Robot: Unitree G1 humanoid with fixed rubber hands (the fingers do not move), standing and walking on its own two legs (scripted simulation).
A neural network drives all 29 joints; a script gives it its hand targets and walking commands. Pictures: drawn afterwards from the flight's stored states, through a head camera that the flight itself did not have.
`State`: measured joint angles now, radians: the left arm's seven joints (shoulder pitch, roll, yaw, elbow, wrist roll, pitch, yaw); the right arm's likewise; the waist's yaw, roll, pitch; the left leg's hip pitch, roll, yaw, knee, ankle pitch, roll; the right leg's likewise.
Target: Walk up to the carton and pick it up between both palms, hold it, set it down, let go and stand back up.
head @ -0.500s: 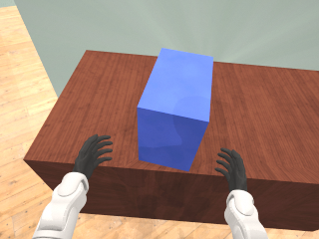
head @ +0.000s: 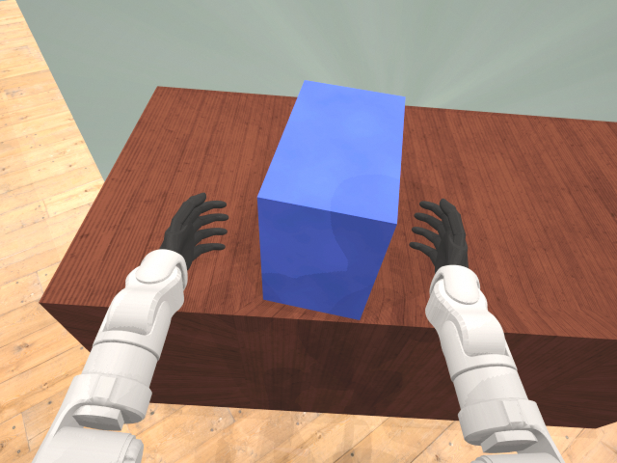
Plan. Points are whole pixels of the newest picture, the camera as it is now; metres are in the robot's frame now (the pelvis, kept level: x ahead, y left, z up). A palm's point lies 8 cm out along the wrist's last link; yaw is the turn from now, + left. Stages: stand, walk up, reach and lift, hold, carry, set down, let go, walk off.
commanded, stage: reach and lift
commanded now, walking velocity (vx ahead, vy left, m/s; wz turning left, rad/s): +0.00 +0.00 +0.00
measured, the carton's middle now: (332, 200) +0.52 -0.05 -0.01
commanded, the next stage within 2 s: none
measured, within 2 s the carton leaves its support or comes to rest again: neither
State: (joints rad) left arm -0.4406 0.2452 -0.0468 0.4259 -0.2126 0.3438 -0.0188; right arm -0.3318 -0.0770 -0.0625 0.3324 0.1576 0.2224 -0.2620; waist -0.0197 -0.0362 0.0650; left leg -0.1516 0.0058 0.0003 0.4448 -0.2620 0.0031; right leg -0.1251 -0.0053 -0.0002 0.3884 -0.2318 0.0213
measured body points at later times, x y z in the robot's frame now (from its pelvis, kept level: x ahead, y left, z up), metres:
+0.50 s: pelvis +0.00 +0.00 +0.00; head +0.08 +0.02 +0.44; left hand +0.45 +0.14 +0.09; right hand +0.41 -0.19 +0.09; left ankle -0.01 +0.11 -0.74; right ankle -0.01 -0.13 -0.74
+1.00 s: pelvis -0.01 +0.00 -0.01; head +0.08 +0.03 +0.43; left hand +0.51 +0.12 +0.12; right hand +0.45 -0.21 +0.11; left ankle -0.01 +0.11 -0.74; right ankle -0.01 -0.13 -0.74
